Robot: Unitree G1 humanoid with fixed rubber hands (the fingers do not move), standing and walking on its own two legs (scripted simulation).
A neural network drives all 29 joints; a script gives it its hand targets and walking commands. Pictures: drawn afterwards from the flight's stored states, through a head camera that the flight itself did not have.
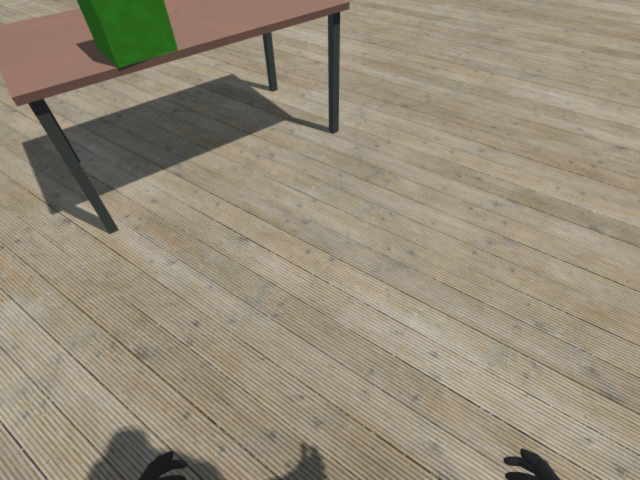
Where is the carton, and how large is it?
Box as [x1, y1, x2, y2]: [77, 0, 177, 67]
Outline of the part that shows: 77,0 98,49 118,67 177,49 163,0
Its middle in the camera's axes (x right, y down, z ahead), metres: -0.68 -0.78 +1.35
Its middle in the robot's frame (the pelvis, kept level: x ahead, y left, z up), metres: +1.52 +0.73 +0.02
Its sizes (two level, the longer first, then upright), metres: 0.221 0.208 0.229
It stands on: a table, 0.67 m high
